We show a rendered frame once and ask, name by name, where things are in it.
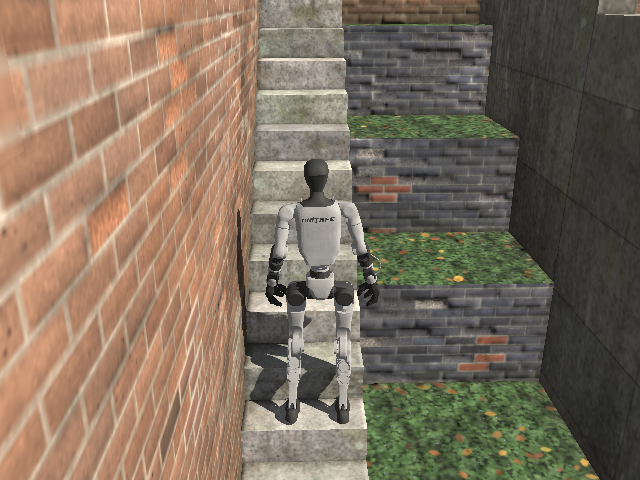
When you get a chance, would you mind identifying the robot right upper arm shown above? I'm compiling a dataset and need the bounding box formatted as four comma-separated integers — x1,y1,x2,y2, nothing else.
338,201,368,256

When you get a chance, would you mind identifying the robot right forearm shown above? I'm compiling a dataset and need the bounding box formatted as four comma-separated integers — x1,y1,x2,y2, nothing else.
357,240,377,284

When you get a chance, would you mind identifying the robot left upper arm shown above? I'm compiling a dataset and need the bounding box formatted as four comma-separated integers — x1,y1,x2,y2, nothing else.
272,203,297,259

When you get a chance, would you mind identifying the robot left shin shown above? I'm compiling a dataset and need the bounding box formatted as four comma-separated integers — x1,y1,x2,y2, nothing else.
286,338,301,409

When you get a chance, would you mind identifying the robot left thigh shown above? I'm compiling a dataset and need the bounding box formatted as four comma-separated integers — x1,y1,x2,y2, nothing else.
286,281,307,356

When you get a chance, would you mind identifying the robot left hand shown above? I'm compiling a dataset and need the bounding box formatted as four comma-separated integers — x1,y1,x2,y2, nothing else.
265,283,287,307

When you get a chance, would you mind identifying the robot left forearm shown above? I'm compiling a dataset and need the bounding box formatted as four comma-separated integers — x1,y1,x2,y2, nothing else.
266,244,284,287

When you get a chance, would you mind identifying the robot right hand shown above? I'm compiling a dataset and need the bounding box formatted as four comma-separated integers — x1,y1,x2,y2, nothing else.
357,280,380,307

